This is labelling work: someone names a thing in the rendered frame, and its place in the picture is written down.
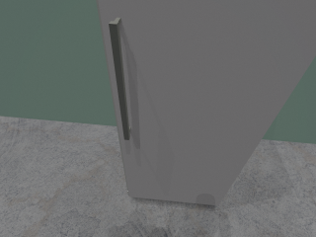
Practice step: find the fridge door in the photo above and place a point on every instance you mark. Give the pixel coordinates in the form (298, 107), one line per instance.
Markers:
(204, 80)

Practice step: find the handle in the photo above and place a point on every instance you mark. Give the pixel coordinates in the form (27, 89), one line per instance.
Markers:
(117, 56)

